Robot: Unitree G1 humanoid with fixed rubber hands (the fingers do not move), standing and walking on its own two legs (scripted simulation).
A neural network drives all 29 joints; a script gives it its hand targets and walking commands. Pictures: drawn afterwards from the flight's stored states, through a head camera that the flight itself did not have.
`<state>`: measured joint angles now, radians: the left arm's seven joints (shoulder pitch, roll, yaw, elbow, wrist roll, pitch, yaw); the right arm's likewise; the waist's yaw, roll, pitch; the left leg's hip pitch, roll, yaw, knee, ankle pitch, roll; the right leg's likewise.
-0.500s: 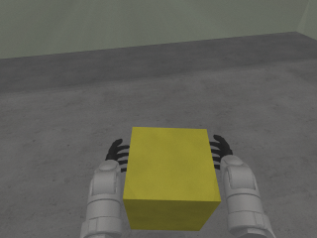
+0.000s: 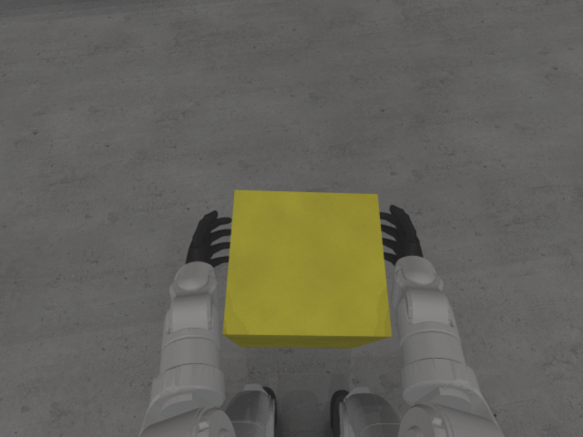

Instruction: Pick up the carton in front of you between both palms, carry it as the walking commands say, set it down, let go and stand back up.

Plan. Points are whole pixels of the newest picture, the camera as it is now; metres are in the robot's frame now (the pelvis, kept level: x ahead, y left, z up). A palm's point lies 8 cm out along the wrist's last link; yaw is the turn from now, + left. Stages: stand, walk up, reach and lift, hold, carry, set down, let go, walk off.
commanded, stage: set down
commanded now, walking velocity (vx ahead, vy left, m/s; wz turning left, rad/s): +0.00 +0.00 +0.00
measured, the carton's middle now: (300, 279) +0.34 +0.02 -0.13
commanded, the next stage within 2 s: none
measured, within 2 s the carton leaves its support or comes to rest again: rests again in 1.86 s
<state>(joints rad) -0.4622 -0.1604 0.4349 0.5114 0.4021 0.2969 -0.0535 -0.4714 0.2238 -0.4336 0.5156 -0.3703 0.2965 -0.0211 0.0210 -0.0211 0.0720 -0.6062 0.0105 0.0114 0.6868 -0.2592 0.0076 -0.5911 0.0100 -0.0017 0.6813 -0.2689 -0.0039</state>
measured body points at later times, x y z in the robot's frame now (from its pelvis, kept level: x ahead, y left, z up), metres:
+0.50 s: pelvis -0.05 +0.01 -0.14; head +0.16 +0.03 +0.25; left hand +0.39 +0.19 -0.21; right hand +0.39 -0.11 -0.21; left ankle +0.04 +0.12 -0.72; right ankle +0.04 -0.12 -0.72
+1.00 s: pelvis -0.06 +0.00 -0.26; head +0.23 +0.04 +0.08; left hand +0.42 +0.21 -0.38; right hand +0.42 -0.09 -0.38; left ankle +0.04 +0.12 -0.72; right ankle +0.04 -0.12 -0.72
